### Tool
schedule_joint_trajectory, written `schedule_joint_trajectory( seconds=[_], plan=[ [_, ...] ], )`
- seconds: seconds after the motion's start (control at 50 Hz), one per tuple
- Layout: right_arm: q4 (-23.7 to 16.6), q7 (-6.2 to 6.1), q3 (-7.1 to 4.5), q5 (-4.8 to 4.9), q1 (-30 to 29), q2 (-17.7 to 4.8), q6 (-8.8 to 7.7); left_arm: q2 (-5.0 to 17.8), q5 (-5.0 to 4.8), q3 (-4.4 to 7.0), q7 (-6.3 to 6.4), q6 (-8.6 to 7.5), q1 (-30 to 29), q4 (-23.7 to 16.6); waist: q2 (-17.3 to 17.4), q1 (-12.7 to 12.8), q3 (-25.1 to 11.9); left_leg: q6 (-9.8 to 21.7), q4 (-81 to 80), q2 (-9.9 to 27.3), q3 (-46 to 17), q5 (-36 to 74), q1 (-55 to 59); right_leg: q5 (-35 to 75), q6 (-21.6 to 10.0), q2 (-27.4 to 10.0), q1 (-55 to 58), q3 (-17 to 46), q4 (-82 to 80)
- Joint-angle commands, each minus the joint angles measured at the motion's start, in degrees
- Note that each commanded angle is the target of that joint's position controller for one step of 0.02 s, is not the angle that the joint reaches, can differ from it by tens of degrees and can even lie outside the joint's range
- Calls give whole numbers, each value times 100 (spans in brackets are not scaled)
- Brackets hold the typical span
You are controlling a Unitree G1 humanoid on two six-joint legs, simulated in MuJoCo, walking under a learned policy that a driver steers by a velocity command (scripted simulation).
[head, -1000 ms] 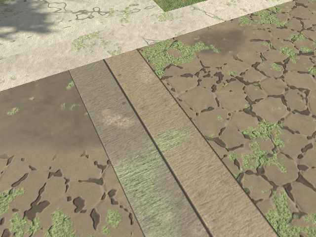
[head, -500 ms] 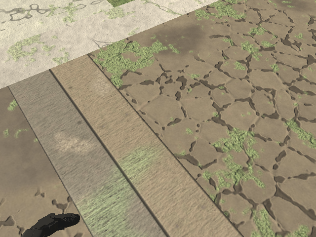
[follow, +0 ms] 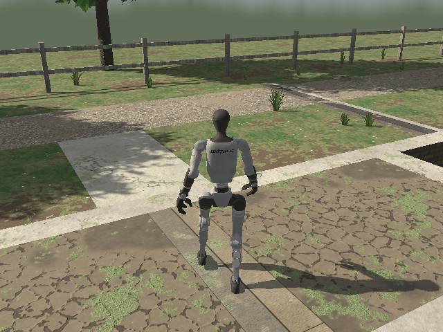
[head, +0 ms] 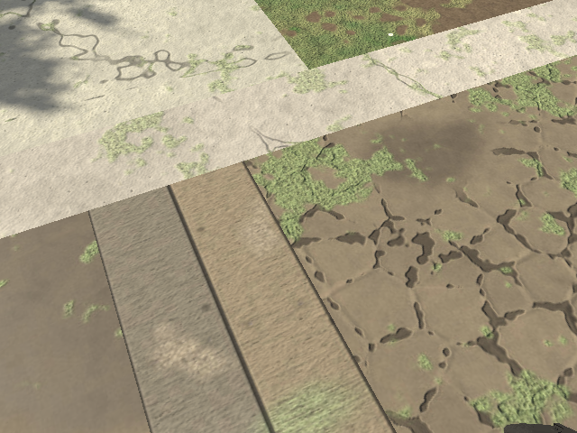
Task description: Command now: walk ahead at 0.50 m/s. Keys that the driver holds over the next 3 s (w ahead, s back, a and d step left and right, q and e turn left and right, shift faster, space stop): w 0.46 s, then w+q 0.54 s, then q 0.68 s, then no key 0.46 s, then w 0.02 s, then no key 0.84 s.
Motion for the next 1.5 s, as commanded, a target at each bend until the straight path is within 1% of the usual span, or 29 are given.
schedule_joint_trajectory(
  seconds=[0.02, 0.06, 0.1, 0.12, 0.14, 0.16, 0.18, 0.22, 0.3, 0.44, 0.54, 0.6, 0.64, 0.66, 0.68, 0.7, 0.72, 0.74, 0.8, 1.04, 1.12, 1.16, 1.18, 1.2, 1.22, 1.26, 1.32, 1.38, 1.5],
  plan=[
    [-572, 88, -127, 15, -584, -499, -123, 1061, -48, 268, 61, 37, 125, -119, -556, -81, 253, 192, -366, -113, 18, -245, 42, 1725, -838, -1830, 39, 818, -122],
    [-539, 110, -175, 5, -331, -611, -134, 1122, -42, 291, 92, 110, 73, -65, -666, -276, 71, 349, -488, -254, 134, -712, 468, 2516, -709, -1881, 316, 818, 284],
    [-176, 42, -388, -17, 990, -985, -125, 998, 11, 228, 117, 173, -45, -79, -585, -965, -813, 650, -606, -503, 400, -661, 2445, 3790, -439, -1421, -63, 439, 1928],
    [-18, -23, -500, -58, 1991, -1412, -88, 661, 169, 81, 136, 164, 63, -227, 137, -1271, -1734, 998, -384, 561, -801, -410, 4178, 2142, -216, -1034, -1205, 170, 3783],
    [70, 22, -545, -88, 2073, -1710, -71, 53, 81, -80, 77, 43, 840, -265, 1689, -798, -2303, 1873, -1196, 1605, -3587, -1913, 5784, -1699, 114, 10, -3399, 386, 5525],
    [-6, 31, -394, -22, 2006, -1095, -69, 710, -34, 45, 34, -58, 425, -184, 915, -1075, -2030, 1706, -1639, 1514, -3845, -2754, 5626, -1889, 63, -280, -4043, 1026, 6092],
    [-41, 17, -332, -25, 1634, -930, -77, 943, -155, 121, 2, -117, -127, -355, 547, -1039, -1219, 1498, -1743, 1366, -3019, -2602, 4945, -1374, -2, -551, -4359, 874, 6097],
    [-94, 24, -284, -94, 1058, -761, -87, 802, -17, 113, 48, -127, -574, -447, -37, -743, -463, 1399, -1990, 971, -2000, -1308, 3618, -520, 62, -1001, -4072, 644, 5538],
    [19, 24, -273, -76, 964, -688, -206, 473, 39, 72, 78, 72, -347, -358, 132, -419, -347, 1481, -2499, 706, -1137, -311, 2851, -2, 259, -1208, -3527, 594, 4926],
    [360, -114, -335, -23, 1411, -932, -122, 241, 65, -25, 8, 7, -1647, -708, 23, -789, 84, 1232, -2763, 398, -234, -158, 2948, 1920, 403, -1043, -3674, 351, 2590],
    [672, -162, -378, 52, 1920, -1016, 29, 317, 20, -19, -134, -104, -2429, -1013, 28, -965, 282, 1219, -2368, 711, -558, -109, 3599, 1751, 299, -813, -3672, 406, 1735],
    [701, -225, -440, 68, 1816, -1127, 109, 546, 25, 68, -172, -179, -2114, -947, 190, -670, 91, 1074, -1871, 845, -823, 376, 3842, 1217, 135, -674, -3027, 404, 1453],
    [645, -233, -368, 19, 1684, -959, 135, 956, 66, 285, -94, -210, -788, -573, 118, 1, -807, 790, -338, 348, -521, 1129, 3285, 1281, -175, -658, -903, 314, 1351],
    [452, -237, -219, -127, 1693, -563, 127, 1377, 149, 395, -26, -188, 226, -443, -588, 340, -1796, 550, 1475, -129, -229, -481, 2132, 1268, -526, -1789, 837, 1482, 1593],
    [369, -210, -84, 17, 2493, -24, 28, 1595, 147, 443, -49, -123, 331, -336, -2172, -98, -2401, 258, 3151, -901, -171, -3740, 81, -99, -1278, -2858, 2330, 3897, 939],
    [474, -215, -237, 149, 2160, -699, -13, 956, 91, 285, -51, -120, 158, -430, -1473, 121, -1899, 260, 3755, -585, -695, -3705, -447, -858, -1085, -2682, 1893, 3910, 555],
    [335, -215, -336, 215, 1669, -946, -23, 706, 66, 209, -28, -125, -186, -444, -1176, 86, -1129, 288, 3811, -358, -596, -3154, -676, -740, -859, -2528, 1187, 3017, 431],
    [304, -238, -338, 180, 1472, -875, -9, 601, 90, 171, -29, -136, -547, -450, -810, -93, -757, 249, 3669, -122, -491, -2680, -472, -166, -765, -2321, 484, 2444, 270],
    [297, -206, -368, 136, 1539, -575, 163, 379, 172, 146, -21, -203, -1022, -369, -966, -461, -299, 154, 3252, 210, -465, -2053, 153, 717, -726, -1964, -644, 1300, -249],
    [-458, 93, -254, 19, -108, -255, 227, 977, 68, 341, 149, -24, -704, 27, -455, -114, 402, 182, 417, 43, 299, -309, -76, 2678, -617, -1934, -139, -759, -271],
    [-494, 175, -475, -30, 592, -659, 288, 1236, -137, 434, 236, 177, -887, -35, -805, -658, -241, 541, 109, -578, 737, -1061, 1076, 5178, -294, -1931, 254, -975, 1375],
    [-182, -1, -778, -36, 1897, -1286, 335, 964, -63, 340, 214, 177, -824, -106, -95, -1332, -990, 954, -622, -582, 216, 873, 3361, 3401, 263, -1385, -966, -1122, 3910],
    [-306, -124, -805, -71, 1608, -1873, 386, 159, 369, 114, 124, 123, -176, -258, 1609, -519, -1429, 1733, 62, 832, -1761, 3827, 5056, -2428, 647, -476, -3076, -883, 6001],
    [-672, -22, -722, -157, 1543, -1730, 294, 557, 208, 101, 56, 39, 38, -241, 1010, -754, -2907, 2673, -687, 1672, -3751, 2526, 5539, -2864, 674, -128, -3570, 508, 7043],
    [-731, 47, -653, -117, 1326, -1385, 247, 939, -28, 214, 53, 31, -721, -351, 166, -985, -2422, 2379, -1071, 1365, -3178, 1749, 5085, -2252, 549, -401, -3837, 762, 7009],
    [-684, 0, -546, 38, 742, -1021, 222, 818, 55, 193, 190, 103, -1094, -432, -306, -644, -1095, 1852, -1340, 842, -2233, 852, 3549, -1347, 511, -781, -3937, 667, 6178],
    [-814, -94, -527, -144, 430, -980, 261, 821, 139, 228, 264, 287, -865, -424, 14, -305, -902, 1712, -1574, 525, -1778, 1141, 2307, -918, 551, -776, -3100, 668, 5487],
    [-797, -198, -579, -90, 536, -1114, 294, 647, 182, 178, 313, 350, -941, -462, 43, -320, -1051, 1672, -1489, 374, -1599, 1348, 2215, -642, 713, -636, -3065, 673, 4766],
    [-868, -345, -572, -51, 475, -1095, 508, 623, 115, 165, 300, 421, -1508, -668, 385, -524, -806, 1349, -1576, 82, -2059, -1221, 2079, -59, 819, -452, -3053, 862, 3545]
  ],
)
